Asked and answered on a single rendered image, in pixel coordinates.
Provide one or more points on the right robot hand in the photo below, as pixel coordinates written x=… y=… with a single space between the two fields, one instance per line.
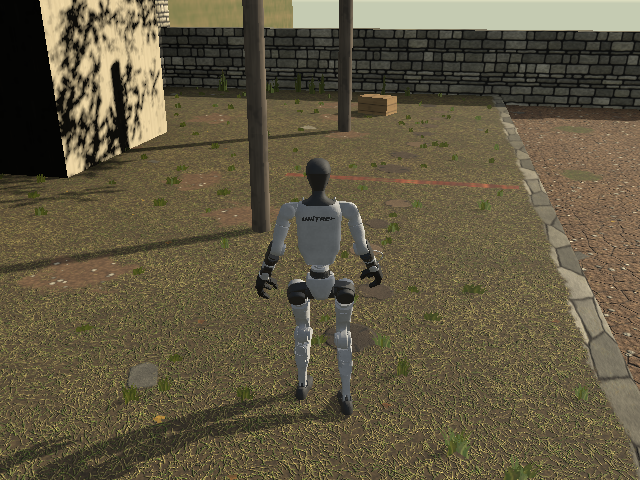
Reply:
x=378 y=276

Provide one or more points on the left robot upper arm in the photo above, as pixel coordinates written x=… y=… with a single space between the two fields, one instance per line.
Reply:
x=287 y=211

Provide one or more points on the left robot hand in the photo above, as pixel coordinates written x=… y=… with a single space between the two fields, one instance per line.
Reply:
x=260 y=284

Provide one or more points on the left robot forearm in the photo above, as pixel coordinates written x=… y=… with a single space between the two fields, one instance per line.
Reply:
x=268 y=264

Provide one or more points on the robot left foot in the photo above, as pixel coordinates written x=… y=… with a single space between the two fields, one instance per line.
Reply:
x=301 y=391

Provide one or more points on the right robot upper arm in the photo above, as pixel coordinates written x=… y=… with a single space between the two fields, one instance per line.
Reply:
x=350 y=211

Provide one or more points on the robot left thigh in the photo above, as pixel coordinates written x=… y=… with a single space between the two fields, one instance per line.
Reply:
x=297 y=296

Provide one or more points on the right robot forearm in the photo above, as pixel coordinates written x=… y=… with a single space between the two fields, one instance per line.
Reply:
x=369 y=259

